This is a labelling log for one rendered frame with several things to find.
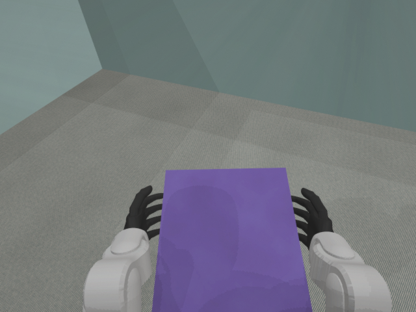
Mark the left robot hand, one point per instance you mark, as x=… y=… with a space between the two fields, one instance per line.
x=138 y=213

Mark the carton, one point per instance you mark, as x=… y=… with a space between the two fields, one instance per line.
x=228 y=242

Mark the right robot forearm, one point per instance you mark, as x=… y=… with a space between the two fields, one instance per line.
x=348 y=284

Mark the left robot forearm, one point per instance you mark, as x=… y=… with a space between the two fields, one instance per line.
x=114 y=283

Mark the right robot hand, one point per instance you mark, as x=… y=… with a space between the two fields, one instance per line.
x=316 y=216

